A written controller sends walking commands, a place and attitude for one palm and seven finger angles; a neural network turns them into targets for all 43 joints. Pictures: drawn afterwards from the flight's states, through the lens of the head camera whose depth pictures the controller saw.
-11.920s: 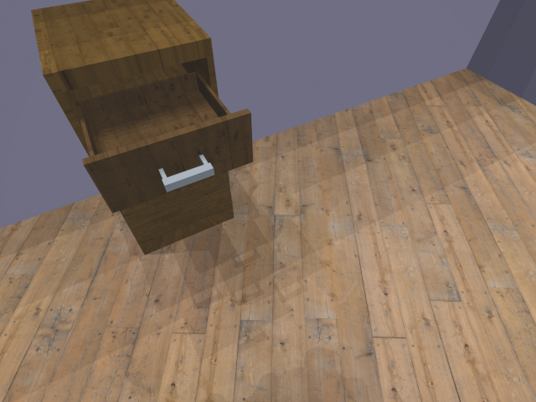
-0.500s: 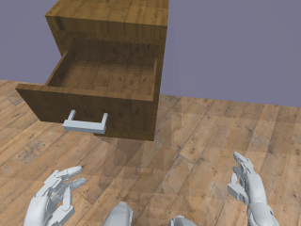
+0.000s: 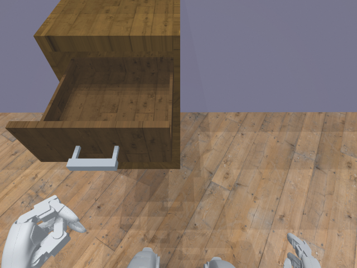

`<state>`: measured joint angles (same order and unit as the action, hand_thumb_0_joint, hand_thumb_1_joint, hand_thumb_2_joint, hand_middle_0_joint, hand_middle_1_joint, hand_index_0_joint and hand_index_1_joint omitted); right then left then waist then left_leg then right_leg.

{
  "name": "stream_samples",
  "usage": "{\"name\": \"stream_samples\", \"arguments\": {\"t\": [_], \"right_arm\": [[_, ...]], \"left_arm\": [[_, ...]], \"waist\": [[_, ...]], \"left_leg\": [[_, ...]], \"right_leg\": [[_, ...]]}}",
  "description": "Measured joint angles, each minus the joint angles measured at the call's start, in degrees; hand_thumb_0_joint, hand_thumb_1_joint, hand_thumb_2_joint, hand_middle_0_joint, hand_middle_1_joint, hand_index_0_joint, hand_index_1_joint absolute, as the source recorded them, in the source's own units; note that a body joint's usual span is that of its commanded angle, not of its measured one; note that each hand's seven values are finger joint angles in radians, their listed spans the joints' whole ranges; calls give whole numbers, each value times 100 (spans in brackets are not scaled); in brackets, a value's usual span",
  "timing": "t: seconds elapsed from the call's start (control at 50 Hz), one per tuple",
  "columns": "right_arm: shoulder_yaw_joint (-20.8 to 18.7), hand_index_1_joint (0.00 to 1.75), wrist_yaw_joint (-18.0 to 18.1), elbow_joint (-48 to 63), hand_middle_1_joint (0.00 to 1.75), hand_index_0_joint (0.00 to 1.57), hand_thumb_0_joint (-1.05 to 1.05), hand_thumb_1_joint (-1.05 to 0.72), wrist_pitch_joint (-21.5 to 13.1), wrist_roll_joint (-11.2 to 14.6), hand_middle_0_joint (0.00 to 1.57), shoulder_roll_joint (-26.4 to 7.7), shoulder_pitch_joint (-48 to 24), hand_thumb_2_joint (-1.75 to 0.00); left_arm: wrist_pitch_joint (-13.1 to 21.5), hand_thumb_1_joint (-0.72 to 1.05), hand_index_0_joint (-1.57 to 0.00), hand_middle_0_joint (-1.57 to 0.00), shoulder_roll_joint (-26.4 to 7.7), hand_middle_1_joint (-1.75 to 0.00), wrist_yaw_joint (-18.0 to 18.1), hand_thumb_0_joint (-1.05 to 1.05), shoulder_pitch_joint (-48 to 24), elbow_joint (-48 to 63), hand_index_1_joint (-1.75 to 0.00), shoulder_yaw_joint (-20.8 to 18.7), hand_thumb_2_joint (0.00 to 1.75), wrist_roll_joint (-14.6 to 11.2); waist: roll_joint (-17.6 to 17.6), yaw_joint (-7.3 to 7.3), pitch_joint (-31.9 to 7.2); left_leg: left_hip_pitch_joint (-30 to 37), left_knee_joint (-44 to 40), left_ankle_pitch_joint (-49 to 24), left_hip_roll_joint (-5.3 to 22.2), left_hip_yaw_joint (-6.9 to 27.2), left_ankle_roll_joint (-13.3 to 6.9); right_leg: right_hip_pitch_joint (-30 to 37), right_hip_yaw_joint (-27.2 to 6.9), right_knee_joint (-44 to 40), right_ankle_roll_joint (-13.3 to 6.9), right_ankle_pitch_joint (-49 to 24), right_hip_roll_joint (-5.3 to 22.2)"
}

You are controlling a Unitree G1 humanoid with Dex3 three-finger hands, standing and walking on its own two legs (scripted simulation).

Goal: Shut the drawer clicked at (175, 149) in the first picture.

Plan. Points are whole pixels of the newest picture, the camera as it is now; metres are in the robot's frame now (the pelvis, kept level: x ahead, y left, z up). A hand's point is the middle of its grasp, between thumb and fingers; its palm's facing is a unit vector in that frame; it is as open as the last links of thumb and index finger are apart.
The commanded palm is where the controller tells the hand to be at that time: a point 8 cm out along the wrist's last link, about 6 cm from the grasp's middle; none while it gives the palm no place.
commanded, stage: raise the hand and make a fist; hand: left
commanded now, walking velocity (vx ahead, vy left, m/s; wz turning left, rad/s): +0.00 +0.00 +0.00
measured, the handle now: (95, 157) +0.37 +0.23 +0.00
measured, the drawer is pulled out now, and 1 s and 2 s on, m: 0.30 0.30 0.30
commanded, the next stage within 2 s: bring the fist close to the handle in 0.92 s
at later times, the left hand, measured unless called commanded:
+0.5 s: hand (71, 232) +0.18 +0.19 +0.09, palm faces +0.03 -1.00 -0.02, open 3.2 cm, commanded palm +0.14 +0.24 +0.10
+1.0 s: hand (80, 225) +0.19 +0.18 +0.09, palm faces +0.05 -1.00 -0.08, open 3.2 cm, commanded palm +0.15 +0.24 +0.10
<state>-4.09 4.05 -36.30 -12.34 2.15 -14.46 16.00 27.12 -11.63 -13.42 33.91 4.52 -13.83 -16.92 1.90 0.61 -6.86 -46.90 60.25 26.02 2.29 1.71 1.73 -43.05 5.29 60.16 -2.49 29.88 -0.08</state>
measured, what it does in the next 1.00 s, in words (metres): stands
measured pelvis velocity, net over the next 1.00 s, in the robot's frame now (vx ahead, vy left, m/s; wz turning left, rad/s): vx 0.01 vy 0.01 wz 0.00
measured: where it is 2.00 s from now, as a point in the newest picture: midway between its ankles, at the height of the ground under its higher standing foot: outside the picture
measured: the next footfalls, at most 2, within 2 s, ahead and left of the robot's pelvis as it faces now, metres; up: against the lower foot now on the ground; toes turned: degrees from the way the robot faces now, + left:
none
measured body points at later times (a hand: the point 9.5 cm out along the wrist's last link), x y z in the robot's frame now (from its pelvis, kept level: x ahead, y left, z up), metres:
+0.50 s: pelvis +0.01 +0.04 +0.01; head +0.04 +0.05 +0.46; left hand +0.17 +0.24 +0.10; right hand +0.23 -0.16 -0.04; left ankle +0.04 +0.14 -0.67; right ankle +0.00 -0.09 -0.67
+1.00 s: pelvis +0.01 +0.01 +0.01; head +0.04 +0.00 +0.46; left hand +0.18 +0.23 +0.10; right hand +0.19 -0.22 -0.06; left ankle +0.03 +0.14 -0.67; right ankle +0.00 -0.09 -0.67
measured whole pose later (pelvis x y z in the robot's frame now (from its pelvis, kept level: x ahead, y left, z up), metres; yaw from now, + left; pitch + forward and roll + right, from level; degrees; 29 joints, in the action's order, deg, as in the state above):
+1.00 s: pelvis +0.01 +0.01 +0.01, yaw +0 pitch +10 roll -1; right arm -0.2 2.5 -27.1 -8.1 2.1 -13.0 15.7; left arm 17.0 -11.0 -6.5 38.8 19.1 -4.4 -12.2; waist 2.8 0.5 -8.0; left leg -42.4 59.0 27.1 2.0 1.4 0.7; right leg -37.9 4.9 57.4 -1.5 30.0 0.0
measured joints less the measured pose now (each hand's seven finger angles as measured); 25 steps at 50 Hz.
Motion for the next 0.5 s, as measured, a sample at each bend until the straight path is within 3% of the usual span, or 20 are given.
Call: {"name": "stream_samples", "arguments": {"t": [0.1,0.18,0.26,0.38,0.5], "right_arm": [[61,30,57,168,30,20,2,-90,-256,19,19,-48,-310,-90],[158,30,-3,420,30,20,2,-90,-264,-16,19,134,-485,-90],[308,30,-132,694,30,20,2,-90,-59,-42,20,338,-559,-90],[530,30,-260,1071,30,20,2,-90,237,-63,20,422,-520,-90],[589,30,-308,1238,30,21,2,-90,321,-109,20,366,-353,-90]], "left_arm": [[-134,90,-110,-111,35,-129,-386,2,-86,76,-128,504,90,24],[-344,90,-119,-119,87,-137,-60,2,-120,524,-137,732,90,168],[-615,90,-126,-127,188,-146,307,2,-44,929,-145,805,90,312],[-1166,90,-135,-135,215,-155,458,1,338,1296,-155,1125,90,578],[-1091,90,-138,-139,198,-159,692,2,675,1848,-158,1435,90,717]], "waist": [[3,-62,55],[-40,-78,-9],[-51,-106,-113],[-2,-172,-128],[22,-229,-64]], "left_leg": [[-40,60,34,-39,-13,-99],[110,4,65,-67,-60,-172],[311,-89,90,-95,-94,-225],[500,-155,109,-137,-97,-295],[466,-56,144,-150,-89,-323]], "right_leg": [[17,-13,-52,93,-29,36],[182,-57,-160,154,-46,62],[402,-87,-304,215,-58,87],[639,-86,-453,290,-80,124],[632,-78,-395,320,-63,137]]}}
